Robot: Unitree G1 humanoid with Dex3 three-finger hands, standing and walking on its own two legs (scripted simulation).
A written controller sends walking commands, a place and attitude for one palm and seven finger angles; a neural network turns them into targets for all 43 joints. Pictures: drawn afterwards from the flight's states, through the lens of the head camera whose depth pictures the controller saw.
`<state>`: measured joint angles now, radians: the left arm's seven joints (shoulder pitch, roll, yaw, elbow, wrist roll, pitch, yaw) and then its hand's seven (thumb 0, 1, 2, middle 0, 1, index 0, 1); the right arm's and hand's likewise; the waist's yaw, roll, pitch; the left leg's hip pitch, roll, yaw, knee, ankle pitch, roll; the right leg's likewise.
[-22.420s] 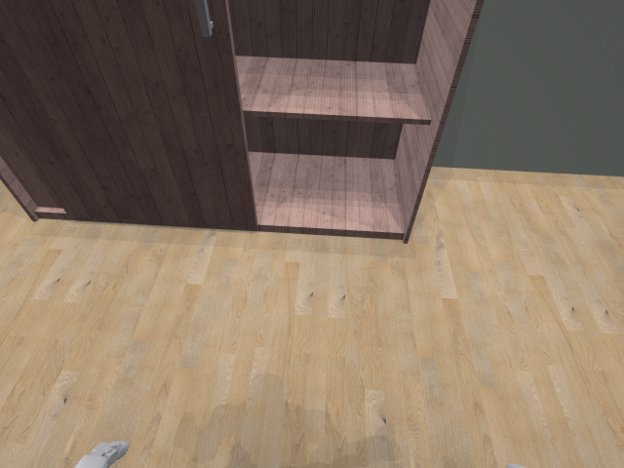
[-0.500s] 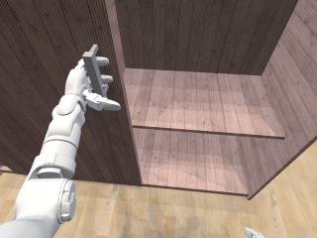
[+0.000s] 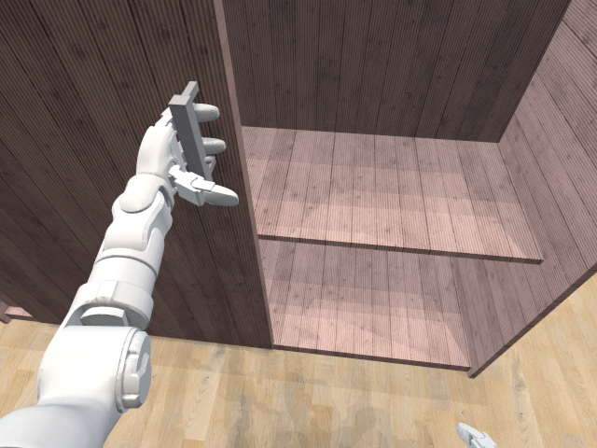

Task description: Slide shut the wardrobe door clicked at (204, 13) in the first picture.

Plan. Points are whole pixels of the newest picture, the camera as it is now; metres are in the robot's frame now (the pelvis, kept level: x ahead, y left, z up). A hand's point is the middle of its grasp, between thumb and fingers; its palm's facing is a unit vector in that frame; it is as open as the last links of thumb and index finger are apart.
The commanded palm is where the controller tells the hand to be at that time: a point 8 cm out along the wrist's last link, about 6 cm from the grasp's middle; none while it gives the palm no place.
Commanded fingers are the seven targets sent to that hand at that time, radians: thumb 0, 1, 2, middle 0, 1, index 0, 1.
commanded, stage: slide the fingers in behind the handle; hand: left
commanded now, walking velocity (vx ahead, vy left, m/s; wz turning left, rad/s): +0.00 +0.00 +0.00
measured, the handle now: (197, 138) +0.50 +0.16 +0.16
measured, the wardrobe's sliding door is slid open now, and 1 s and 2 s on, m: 0.65 0.65 0.65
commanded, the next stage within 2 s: grip the handle and tug to test in 0.06 s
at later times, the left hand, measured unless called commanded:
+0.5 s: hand (208, 159) +0.45 +0.13 +0.16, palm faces -0.05 -1.00 -0.01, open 11.3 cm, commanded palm +0.43 +0.17 +0.16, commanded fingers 0.00 0.34 0.66 -0.39 -1.32 -0.39 -1.32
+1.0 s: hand (208, 158) +0.45 +0.13 +0.16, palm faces -0.05 -1.00 -0.01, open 5.2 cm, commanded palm +0.44 +0.18 +0.16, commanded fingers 0.00 0.90 0.90 -0.45 -1.40 -0.45 -1.40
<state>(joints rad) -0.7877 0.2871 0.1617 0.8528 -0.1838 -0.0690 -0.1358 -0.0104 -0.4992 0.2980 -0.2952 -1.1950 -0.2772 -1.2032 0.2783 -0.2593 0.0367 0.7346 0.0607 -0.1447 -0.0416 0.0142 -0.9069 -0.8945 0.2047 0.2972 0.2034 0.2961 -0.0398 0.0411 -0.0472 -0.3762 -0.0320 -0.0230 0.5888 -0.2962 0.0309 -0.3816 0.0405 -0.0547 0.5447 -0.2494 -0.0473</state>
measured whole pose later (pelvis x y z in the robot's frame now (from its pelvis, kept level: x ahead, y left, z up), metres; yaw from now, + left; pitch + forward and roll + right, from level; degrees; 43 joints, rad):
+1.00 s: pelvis -0.01 +0.00 +0.00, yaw +0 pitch +6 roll -1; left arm -0.88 0.31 0.18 1.00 -0.17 -0.14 -0.15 0.02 0.75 0.83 -0.45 -1.39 -0.44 -1.40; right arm 0.32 -0.26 0.04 0.76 0.05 -0.18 -0.03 0.01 -0.91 -0.89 0.21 0.30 0.20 0.30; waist -0.06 0.03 -0.05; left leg -0.43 -0.03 -0.02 0.62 -0.29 0.04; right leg -0.43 0.04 -0.05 0.57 -0.24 -0.04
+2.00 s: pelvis +0.03 +0.01 +0.00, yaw -2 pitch +4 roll -1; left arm -0.56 0.27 0.18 0.54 -0.18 0.08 -0.15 0.01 0.44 0.69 -0.38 -1.31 -0.40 -1.34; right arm 0.23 -0.25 0.04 0.66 0.06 -0.08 -0.05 0.01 -0.91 -0.89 0.20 0.30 0.20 0.30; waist -0.03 0.04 -0.06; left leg -0.30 -0.02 0.00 0.55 -0.32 0.04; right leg -0.31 0.05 -0.02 0.50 -0.26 -0.04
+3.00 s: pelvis +0.00 +0.01 +0.00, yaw -2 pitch +6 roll -1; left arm -0.74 0.45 0.31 0.85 -0.18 -0.07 -0.28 -0.01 -0.50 0.30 -0.30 -1.20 -0.30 -1.20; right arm 0.32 -0.28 0.04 0.70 0.06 -0.12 -0.07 0.01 -0.91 -0.89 0.21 0.30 0.20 0.30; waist -0.08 0.03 -0.05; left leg -0.40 -0.02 0.00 0.60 -0.31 0.04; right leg -0.41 0.05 -0.02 0.53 -0.24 -0.03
